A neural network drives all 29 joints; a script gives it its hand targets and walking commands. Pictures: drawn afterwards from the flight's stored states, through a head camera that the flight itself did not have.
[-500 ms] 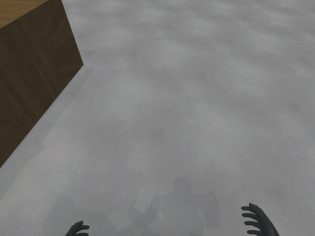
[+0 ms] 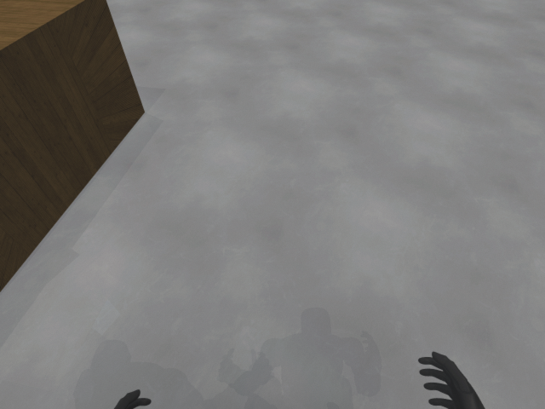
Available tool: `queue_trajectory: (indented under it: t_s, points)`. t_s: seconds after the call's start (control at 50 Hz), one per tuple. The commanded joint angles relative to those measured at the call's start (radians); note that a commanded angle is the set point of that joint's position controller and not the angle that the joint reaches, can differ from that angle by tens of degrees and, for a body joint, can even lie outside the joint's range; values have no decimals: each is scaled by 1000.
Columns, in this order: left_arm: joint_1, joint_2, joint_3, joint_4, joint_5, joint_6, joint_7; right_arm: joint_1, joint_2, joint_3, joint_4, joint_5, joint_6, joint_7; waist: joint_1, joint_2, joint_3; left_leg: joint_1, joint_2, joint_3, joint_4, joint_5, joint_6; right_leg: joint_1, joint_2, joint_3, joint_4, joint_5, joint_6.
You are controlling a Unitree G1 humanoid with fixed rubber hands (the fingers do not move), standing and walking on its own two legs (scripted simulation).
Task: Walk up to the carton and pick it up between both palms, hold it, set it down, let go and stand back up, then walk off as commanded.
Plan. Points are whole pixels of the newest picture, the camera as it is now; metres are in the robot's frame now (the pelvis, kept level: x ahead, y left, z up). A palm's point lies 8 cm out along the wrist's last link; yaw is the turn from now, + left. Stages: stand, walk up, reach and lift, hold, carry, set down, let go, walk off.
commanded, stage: stand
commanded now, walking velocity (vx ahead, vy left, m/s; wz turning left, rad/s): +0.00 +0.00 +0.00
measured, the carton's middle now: out of the picture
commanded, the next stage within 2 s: walk up in 0.40 s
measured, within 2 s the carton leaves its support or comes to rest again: neither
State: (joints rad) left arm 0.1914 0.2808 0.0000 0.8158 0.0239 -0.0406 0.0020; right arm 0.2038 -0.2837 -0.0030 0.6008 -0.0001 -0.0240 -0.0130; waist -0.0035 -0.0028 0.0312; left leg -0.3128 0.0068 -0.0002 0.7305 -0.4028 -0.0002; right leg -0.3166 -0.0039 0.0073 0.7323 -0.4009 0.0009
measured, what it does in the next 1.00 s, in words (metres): steps on the spot, turning left: left foot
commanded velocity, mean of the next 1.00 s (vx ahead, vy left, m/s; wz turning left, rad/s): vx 0.00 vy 0.00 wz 0.00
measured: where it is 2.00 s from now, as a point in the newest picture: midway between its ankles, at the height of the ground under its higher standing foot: outside the picture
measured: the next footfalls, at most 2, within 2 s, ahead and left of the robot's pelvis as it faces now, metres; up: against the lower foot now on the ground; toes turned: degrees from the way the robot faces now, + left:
left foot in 0.88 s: +0.03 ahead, +0.19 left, +0.00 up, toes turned +17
right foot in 1.22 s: +0.22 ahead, +0.03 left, +0.00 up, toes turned +22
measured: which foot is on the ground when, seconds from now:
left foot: down 0.00-0.66, up 0.68-0.86, down 0.88-1.00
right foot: down 0.00-0.88, up 0.90-1.00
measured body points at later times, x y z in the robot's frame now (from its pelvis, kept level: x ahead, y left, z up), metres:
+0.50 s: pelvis -0.01 +0.00 +0.00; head +0.00 +0.00 +0.45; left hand +0.11 +0.27 -0.12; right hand +0.15 -0.26 -0.08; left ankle -0.01 +0.12 -0.71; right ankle -0.01 -0.12 -0.71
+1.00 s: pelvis +0.01 +0.07 -0.01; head +0.01 +0.10 +0.44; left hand +0.06 +0.42 -0.11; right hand +0.22 -0.20 -0.07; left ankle -0.01 +0.18 -0.71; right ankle +0.01 -0.08 -0.66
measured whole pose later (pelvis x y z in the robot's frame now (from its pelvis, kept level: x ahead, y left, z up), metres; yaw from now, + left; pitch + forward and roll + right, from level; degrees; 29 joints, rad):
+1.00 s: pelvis +0.01 +0.07 -0.01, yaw +18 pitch -1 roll -1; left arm 0.18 0.44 0.07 0.81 0.05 -0.08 -0.03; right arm 0.28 -0.40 -0.08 0.62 0.00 -0.01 0.10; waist -0.05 -0.04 0.02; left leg -0.39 0.01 -0.02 0.83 -0.42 0.01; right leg -0.42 -0.06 -0.03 1.13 -0.48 0.01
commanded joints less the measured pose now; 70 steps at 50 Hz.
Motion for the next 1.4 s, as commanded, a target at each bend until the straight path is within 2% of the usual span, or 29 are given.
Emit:
queue_trajectory:
  t_s: [0.0,0.56,0.58,0.6,0.62,0.68,0.72,0.76,0.8,0.82,0.84,0.86,0.88,0.9,0.92,0.94,0.98,1.02,1.06,1.12,1.14,1.16,1.18,1.2,1.22,1.24,1.28,1.32,1.38]
  points:
    - [-87,266,86,-66,0,-26,15,-56,-240,-87,27,-16,-34,-12,-8,4,-88,44,94,-103,-127,342,86,35,-95,99,-114,380,-83]
    - [-77,257,79,-27,-14,-20,10,-54,-263,-87,62,-11,-37,-10,-1,31,-56,33,95,-115,-148,297,86,19,-92,117,-146,323,-81]
    - [49,392,152,-71,1,-45,-1,7,-320,-139,-22,-37,2,62,83,16,-97,-313,55,-277,-61,58,129,317,-161,173,-165,-80,-145]
    - [136,447,170,-63,14,-58,1,-35,-272,-122,-56,-25,13,85,141,-145,-55,-565,16,-119,56,-10,73,515,-327,325,-390,-288,-216]
    - [122,477,182,-67,16,-65,7,-84,-257,-123,-69,-30,17,89,135,-225,-38,-655,48,-54,262,-107,41,512,-508,484,-524,-285,-282]
    - [-8,437,174,-90,14,-74,1,-103,-309,-149,-40,-50,19,121,59,-51,77,-478,143,-44,306,-31,-10,205,-515,380,-544,-215,-274]
    - [-65,445,168,-86,12,-81,-12,-94,-321,-161,-27,-40,19,146,26,-48,90,-354,147,-44,254,-72,-9,101,-484,299,-538,-185,-260]
    - [-123,464,178,-126,37,-83,-6,12,-342,-160,-12,-26,23,155,-18,-134,15,-254,157,-4,189,-126,19,105,-493,210,-490,-226,-252]
    - [-213,464,175,-138,42,-75,-20,121,-311,-170,29,-12,19,152,-101,-116,-47,32,127,54,-17,-57,30,-17,-396,-14,-330,-234,-179]
    - [-233,430,167,-133,45,-60,-27,251,-309,-179,92,-5,10,141,-150,4,-56,234,45,52,-145,-23,40,-147,-262,-147,-74,-255,-119]
    - [-207,315,137,-127,44,-49,-36,353,-372,-197,144,-6,0,122,-204,336,-28,384,1,-144,-285,-168,82,-371,-97,-210,389,-184,-73]
    - [-206,224,107,-178,30,-58,-46,331,-446,-204,114,-12,-17,98,-184,456,15,459,154,-589,-414,-197,132,-666,21,-130,625,-192,-19]
    - [-240,274,111,-188,17,-66,-49,256,-477,-193,76,-13,-18,88,-120,287,47,385,256,-786,-539,-252,213,-702,-4,-56,592,-148,-24]
    - [-241,332,117,-179,16,-79,-46,196,-494,-193,60,-7,-15,90,-85,244,54,363,313,-899,-580,-272,300,-680,-6,-15,582,-164,-31]
    - [-230,355,115,-164,12,-89,-44,176,-474,-188,52,4,-13,85,-70,157,39,375,314,-848,-546,-231,310,-654,-38,37,560,-115,-38]
    - [-204,360,119,-150,-2,-92,-46,165,-434,-175,51,6,-19,77,-57,115,27,352,247,-679,-460,-46,282,-564,-54,37,482,-67,-31]
    - [-187,334,117,-150,-5,-97,-49,166,-406,-160,37,-1,-29,75,-63,145,2,319,174,-532,-368,279,257,-471,-42,6,351,-74,-27]
    - [-200,314,112,-170,-12,-94,-44,198,-406,-159,29,-10,-36,69,-72,202,-52,341,197,-574,-331,432,296,-450,-32,10,279,-124,-23]
    - [-220,329,118,-187,-15,-102,-40,189,-400,-157,9,-11,-38,68,-71,136,-55,340,231,-627,-320,354,334,-469,-37,36,200,-131,-29]
    - [-193,327,121,-183,-18,-111,-43,156,-401,-149,5,-14,-39,67,-45,130,1,161,211,-626,-313,332,317,-332,-20,39,77,-66,-49]
    - [-155,332,126,-172,-19,-111,-43,128,-395,-148,8,-12,-37,69,-29,152,1,83,193,-580,-296,330,286,-232,-19,24,21,-4,-52]
    - [-56,332,136,-143,-19,-113,-39,80,-382,-144,-4,-8,-36,73,36,128,6,-38,164,-554,-220,310,248,-39,-8,48,-80,40,-56]
    - [83,332,145,-114,-20,-121,-27,37,-345,-133,-20,-3,-37,72,113,88,-58,-235,82,-419,-55,390,165,289,15,42,-243,129,-67]
    - [216,442,178,-98,-4,-128,-9,74,-237,-101,-29,7,-48,74,170,-204,-209,-352,-89,-267,286,286,93,547,-143,251,-369,56,-86]
    - [261,491,192,-119,-5,-116,5,92,-205,-84,-38,10,-49,66,178,-295,-281,-513,-121,-175,462,-142,42,653,-434,548,-433,-58,-93]
    - [212,507,201,-111,2,-107,6,66,-326,-112,-28,8,-37,58,161,-168,-253,-601,-53,-156,523,-109,25,626,-513,692,-457,-154,-112]
    - [69,438,167,-124,-1,-107,-2,13,-399,-131,19,3,-32,67,90,-57,-51,-548,52,-133,570,6,17,372,-457,551,-452,-140,-129]
    - [21,398,154,-119,-10,-107,-6,53,-372,-138,43,5,-30,79,52,-86,34,-468,78,-116,536,41,6,275,-368,359,-460,-1,-94]
    - [20,399,152,-123,-21,-108,-24,29,-343,-135,19,4,-19,91,37,-107,108,-427,128,-62,420,75,-10,197,-364,230,-480,167,-146]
